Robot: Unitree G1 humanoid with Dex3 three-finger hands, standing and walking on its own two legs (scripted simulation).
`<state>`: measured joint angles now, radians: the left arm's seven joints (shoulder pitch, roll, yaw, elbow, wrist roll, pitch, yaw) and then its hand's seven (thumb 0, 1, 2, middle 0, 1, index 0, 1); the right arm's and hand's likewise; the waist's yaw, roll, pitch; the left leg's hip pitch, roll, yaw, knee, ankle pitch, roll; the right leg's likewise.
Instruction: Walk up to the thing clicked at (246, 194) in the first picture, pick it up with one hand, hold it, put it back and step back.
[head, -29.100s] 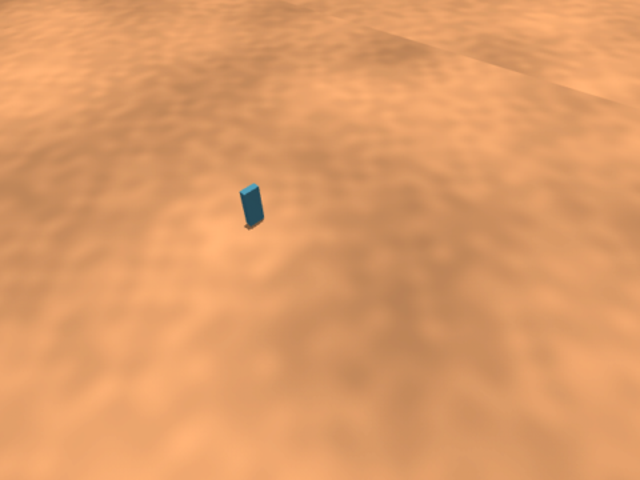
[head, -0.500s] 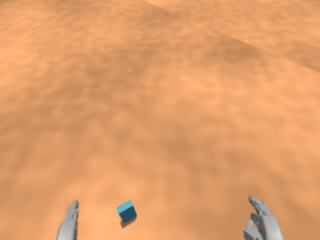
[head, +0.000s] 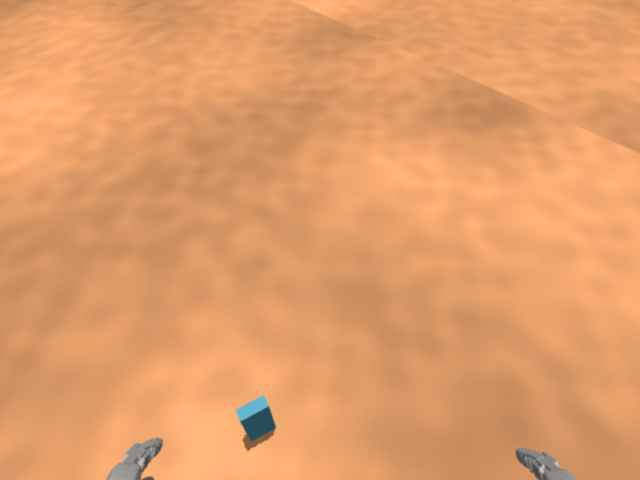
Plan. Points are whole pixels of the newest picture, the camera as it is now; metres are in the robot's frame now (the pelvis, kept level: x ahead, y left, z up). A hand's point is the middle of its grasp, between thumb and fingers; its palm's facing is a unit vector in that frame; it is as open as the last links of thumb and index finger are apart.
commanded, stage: stand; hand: left
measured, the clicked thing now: (257, 419) +0.39 +0.20 -0.65
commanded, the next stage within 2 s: step back in 2.00 s
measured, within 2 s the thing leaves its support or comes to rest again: neither
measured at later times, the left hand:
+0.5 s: hand out of the picture +0.05 +0.25 -0.12, palm faces +0.00 -0.94 -0.34, open 7.4 cm
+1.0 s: hand out of the picture +0.06 +0.25 -0.12, palm faces -0.02 -0.94 -0.34, open 7.4 cm
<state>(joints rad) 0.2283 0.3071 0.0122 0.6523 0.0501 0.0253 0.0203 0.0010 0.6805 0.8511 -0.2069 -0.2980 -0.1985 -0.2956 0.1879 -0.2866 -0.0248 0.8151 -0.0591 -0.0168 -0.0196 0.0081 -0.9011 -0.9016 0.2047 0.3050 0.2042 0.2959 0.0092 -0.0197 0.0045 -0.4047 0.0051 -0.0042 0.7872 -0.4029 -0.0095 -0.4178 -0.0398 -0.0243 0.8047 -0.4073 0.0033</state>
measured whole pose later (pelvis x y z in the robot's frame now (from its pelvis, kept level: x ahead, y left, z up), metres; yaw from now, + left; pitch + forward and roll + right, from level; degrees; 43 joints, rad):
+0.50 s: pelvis +0.00 +0.01 +0.04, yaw +0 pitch -4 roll +0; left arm 0.16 0.31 0.01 1.12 0.02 -0.01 0.02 0.01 0.90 0.90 -0.21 -0.30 -0.20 -0.30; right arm 0.16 -0.30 -0.01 1.11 -0.03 0.00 -0.01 0.00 -0.90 -0.90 0.20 0.30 0.20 0.30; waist 0.01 0.01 0.05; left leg -0.12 0.00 0.00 0.39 -0.20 0.00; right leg -0.14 -0.04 -0.03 0.41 -0.21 0.02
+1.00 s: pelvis +0.00 +0.01 +0.04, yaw -1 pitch -3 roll +0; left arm 0.12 0.32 0.01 1.18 0.02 -0.01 0.01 0.00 0.90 0.90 -0.21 -0.30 -0.20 -0.30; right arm 0.14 -0.33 -0.01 1.16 -0.02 0.00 -0.01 0.00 -0.90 -0.90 0.20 0.30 0.20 0.30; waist 0.00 0.01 0.05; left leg -0.11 0.01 0.01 0.34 -0.17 -0.01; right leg -0.13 -0.03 -0.02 0.35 -0.17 0.02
